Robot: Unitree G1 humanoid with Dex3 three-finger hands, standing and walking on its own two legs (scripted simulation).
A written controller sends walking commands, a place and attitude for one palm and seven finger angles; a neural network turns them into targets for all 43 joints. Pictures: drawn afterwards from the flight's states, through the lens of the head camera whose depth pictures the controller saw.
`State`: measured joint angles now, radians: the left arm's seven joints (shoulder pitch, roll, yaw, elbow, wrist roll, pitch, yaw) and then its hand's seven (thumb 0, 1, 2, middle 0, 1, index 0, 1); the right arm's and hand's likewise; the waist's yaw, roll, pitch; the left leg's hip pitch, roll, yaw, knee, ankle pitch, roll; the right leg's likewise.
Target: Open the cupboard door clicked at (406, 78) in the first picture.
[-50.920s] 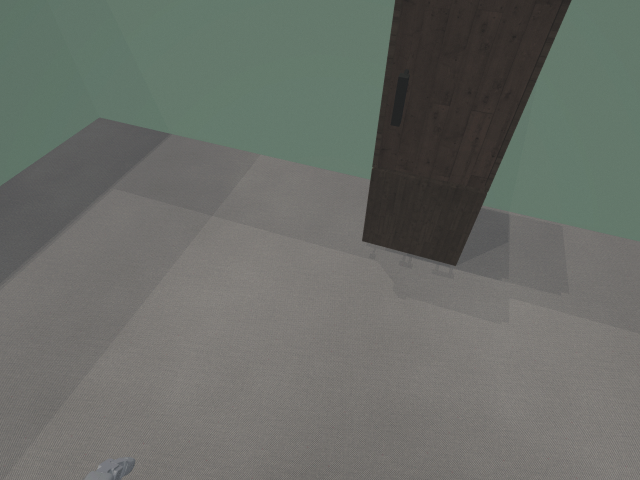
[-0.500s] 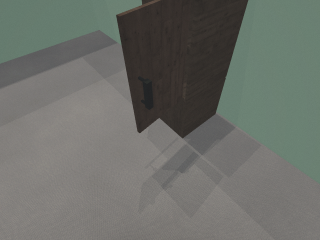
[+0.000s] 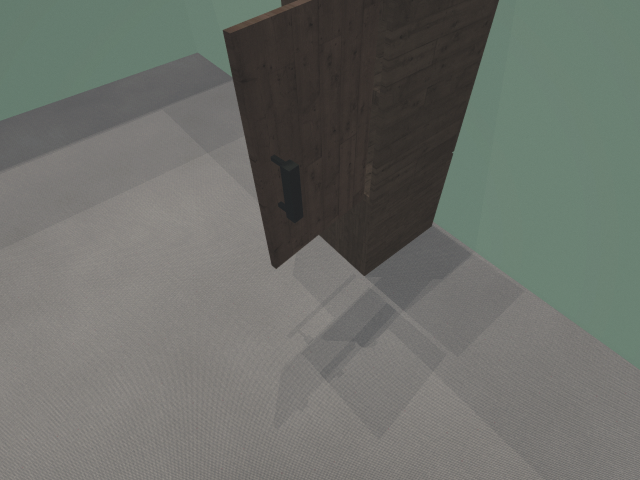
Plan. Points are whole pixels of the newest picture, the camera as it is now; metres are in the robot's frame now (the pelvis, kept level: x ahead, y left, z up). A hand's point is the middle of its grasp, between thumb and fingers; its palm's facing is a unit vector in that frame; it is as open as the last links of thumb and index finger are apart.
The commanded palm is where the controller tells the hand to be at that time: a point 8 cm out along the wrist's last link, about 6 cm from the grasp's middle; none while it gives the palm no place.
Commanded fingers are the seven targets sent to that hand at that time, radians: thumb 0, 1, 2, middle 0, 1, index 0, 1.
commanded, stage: look to check the result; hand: left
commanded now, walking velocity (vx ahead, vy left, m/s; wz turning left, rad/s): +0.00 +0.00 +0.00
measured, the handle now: (285, 188) +0.67 +0.11 -0.08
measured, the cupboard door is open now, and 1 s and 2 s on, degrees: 97 97 97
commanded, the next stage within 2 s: stand and wait in 0.20 s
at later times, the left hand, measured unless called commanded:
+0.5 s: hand out of the picture +0.10 +0.24 -0.15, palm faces -0.03 -0.94 -0.34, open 7.4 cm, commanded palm none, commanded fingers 0.00 0.90 0.90 -0.20 -0.30 -0.20 -0.30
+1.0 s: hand out of the picture +0.10 +0.25 -0.16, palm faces -0.03 -0.94 -0.34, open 7.4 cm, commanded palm none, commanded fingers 0.00 0.90 0.90 -0.20 -0.30 -0.20 -0.30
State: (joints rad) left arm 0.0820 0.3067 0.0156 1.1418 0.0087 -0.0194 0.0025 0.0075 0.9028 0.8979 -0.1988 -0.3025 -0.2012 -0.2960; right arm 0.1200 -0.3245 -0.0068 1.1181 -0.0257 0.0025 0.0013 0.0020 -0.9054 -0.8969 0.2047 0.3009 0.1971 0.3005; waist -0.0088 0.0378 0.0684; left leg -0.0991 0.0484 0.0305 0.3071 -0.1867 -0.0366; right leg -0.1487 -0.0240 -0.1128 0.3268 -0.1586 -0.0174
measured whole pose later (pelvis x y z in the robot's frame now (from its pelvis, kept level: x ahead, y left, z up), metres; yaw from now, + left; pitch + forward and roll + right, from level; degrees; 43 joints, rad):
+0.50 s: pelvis +0.01 +0.00 +0.00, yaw +0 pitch -1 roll +0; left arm 0.08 0.31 0.01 1.14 0.01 -0.02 0.00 0.01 0.90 0.90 -0.20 -0.30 -0.20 -0.30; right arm 0.13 -0.33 0.00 1.12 -0.02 0.00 0.00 0.00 -0.90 -0.90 0.21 0.30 0.20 0.30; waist -0.01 0.03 0.06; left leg -0.07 0.05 0.04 0.28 -0.19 -0.04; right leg -0.12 -0.02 -0.11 0.30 -0.17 -0.02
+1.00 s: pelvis +0.02 +0.01 +0.00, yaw -1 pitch -1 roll +0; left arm 0.09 0.32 0.01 1.14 0.01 -0.02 0.00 0.01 0.90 0.90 -0.20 -0.30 -0.20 -0.30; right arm 0.14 -0.32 0.00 1.12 -0.02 0.00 0.00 0.00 -0.90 -0.90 0.21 0.30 0.20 0.30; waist -0.01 0.02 0.06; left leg -0.06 0.05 0.04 0.28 -0.20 -0.03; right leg -0.12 -0.02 -0.10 0.30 -0.17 -0.01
